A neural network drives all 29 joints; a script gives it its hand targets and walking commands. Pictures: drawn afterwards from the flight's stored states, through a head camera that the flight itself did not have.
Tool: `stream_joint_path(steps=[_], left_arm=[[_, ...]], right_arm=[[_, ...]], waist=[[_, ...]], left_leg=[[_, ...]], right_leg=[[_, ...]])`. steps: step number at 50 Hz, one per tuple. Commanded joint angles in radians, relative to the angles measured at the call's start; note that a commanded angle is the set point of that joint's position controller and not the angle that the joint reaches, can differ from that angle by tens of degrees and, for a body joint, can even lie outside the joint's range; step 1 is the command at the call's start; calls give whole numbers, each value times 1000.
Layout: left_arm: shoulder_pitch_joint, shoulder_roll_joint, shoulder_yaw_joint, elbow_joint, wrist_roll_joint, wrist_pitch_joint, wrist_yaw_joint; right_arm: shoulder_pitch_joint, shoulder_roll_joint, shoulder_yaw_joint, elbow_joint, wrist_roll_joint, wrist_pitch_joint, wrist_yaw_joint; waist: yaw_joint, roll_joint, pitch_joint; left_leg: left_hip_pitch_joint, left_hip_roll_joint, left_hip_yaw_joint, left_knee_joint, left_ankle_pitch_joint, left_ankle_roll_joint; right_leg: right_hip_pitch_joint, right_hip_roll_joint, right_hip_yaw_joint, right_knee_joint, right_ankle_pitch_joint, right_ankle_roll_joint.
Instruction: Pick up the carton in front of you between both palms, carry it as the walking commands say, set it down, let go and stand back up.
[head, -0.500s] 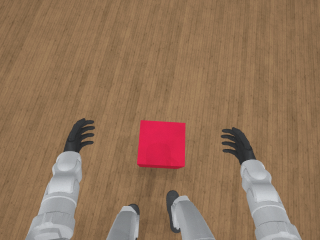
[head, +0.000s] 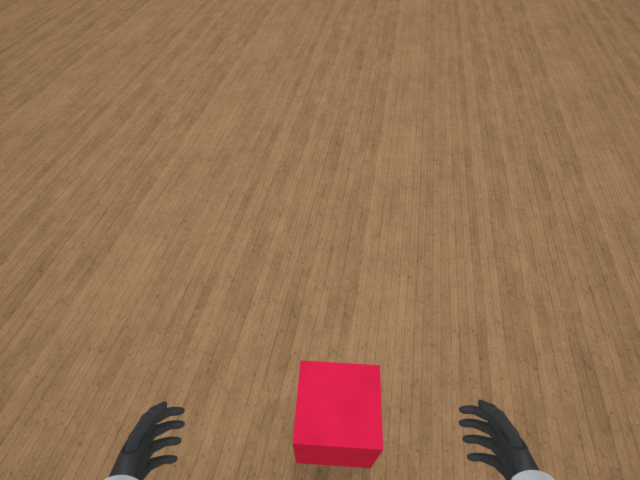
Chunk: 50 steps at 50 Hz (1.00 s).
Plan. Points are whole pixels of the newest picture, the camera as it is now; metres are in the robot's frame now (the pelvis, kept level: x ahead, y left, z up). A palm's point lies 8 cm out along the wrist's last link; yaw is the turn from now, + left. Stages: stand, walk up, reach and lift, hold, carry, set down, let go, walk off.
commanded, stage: let go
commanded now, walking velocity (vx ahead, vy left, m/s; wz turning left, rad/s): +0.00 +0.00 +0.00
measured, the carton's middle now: (336, 415) +0.37 -0.05 -0.65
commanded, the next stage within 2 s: stand in 0.38 s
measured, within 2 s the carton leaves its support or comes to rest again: neither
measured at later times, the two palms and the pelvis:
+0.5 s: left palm out of the picture +0.14 +0.25 -0.08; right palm (542, 472) +0.15 -0.27 -0.08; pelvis +0.00 -0.01 -0.01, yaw +0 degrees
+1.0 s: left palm out of the picture +0.12 +0.28 -0.09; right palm out of the picture +0.13 -0.30 -0.10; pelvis +0.01 -0.02 +0.00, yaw +2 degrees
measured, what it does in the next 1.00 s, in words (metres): stands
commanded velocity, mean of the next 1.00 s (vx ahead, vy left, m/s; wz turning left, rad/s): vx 0.00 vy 0.00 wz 0.00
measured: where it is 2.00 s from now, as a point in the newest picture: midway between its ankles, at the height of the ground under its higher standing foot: outside the picture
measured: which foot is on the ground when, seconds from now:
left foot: down 0.00-1.00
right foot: down 0.00-1.00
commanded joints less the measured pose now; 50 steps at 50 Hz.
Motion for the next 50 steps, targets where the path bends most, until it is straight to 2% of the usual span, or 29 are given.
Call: stream_joint_path(steps=[1, 6, 12, 13, 14, 19, 20, 22, 24, 29, 33, 50], left_arm=[[-39, 82, 10, -114, -6, 17, -9], [-51, 84, 6, -126, -7, 52, -15], [-42, 86, 14, -129, 4, 69, -13], [17, 104, 20, -70, -5, 43, 7], [8, 99, 16, -83, -5, 38, 18], [-33, 96, 5, -88, -10, 37, 29], [-23, 225, 48, 46, 45, 13, 63], [-25, 234, 40, 80, 52, -10, 76], [-50, 217, 36, 102, 48, -24, 77], [-62, 231, 30, 166, 39, -45, 71], [-66, 254, 28, 213, 35, -51, 77], [-92, 291, 18, 351, 23, -55, 82]], right_arm=[[-46, -95, -35, -91, -11, 17, 0], [-40, -97, -45, -83, -25, 52, -3], [-44, -93, -49, -97, -24, 66, 0], [-84, -125, -58, -146, -45, 117, -27], [-61, -117, -42, -135, -37, 132, -37], [-61, -99, -24, -133, -31, 152, -53], [-96, -195, -51, 2, -43, 76, -90], [-57, -183, -51, 42, -55, 16, -102], [-66, -185, -50, 80, -56, -15, -99], [-81, -216, -46, 151, -50, -45, -92], [-72, -239, -38, 208, -50, -56, -96], [-77, -275, -16, 347, -44, -70, -105]], waist=[[3, 6, -28], [-5, -12, 12], [7, 6, 3], [1, -13, -57], [11, 6, -55], [7, 17, -38], [33, 48, -10], [8, 20, -31], [9, 16, -36], [13, -16, -96], [12, -25, -108], [19, -8, -87]], left_leg=[[-145, 21, 28, -130, 126, -28], [-136, 24, 26, -129, 130, -23], [-110, 17, 25, -109, 194, -28], [-52, 10, 26, -61, 285, -33], [-46, 10, 22, -48, 316, -35], [-71, 6, 26, -43, 292, -32], [-136, 41, 6, 5, 167, -51], [-74, 48, -18, -10, 63, -39], [-71, 59, -41, -23, 25, -30], [-48, 72, -57, -3, 165, -23], [-21, 79, -64, 3, 239, -21], [10, 99, -81, -57, 303, -19]], right_leg=[[267, 15, -43, -12, 153, 13], [302, 17, -41, -6, 165, 12], [326, 15, -35, 1, 212, 10], [292, 43, -47, 30, 192, 15], [271, 39, -43, 35, 190, 11], [223, 31, -32, 42, 198, 11], [85, -61, 6, 30, 160, 17], [19, -77, 43, 6, 39, 4], [2, -71, 46, 0, -23, 1], [50, -83, 47, 30, 138, -10], [69, -96, 56, 28, 198, -16], [138, -117, 71, -19, 270, -22]])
